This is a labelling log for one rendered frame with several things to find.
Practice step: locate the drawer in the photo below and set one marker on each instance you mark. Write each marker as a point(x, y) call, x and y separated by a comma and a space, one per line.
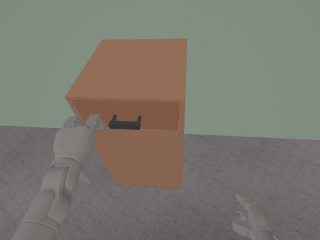
point(155, 115)

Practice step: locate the robot left forearm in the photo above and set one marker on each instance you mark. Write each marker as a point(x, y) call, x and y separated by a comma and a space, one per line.
point(52, 203)

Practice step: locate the robot left hand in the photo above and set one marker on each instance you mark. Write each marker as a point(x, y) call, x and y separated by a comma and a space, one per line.
point(76, 139)

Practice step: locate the robot right hand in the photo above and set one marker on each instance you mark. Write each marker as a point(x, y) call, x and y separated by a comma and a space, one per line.
point(246, 223)

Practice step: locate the robot right forearm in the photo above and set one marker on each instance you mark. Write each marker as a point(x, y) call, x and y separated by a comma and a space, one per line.
point(263, 234)

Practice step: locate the cabinet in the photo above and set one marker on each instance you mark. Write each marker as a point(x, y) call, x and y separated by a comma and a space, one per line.
point(138, 70)

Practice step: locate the handle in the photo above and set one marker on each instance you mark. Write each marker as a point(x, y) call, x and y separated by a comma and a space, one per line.
point(125, 125)

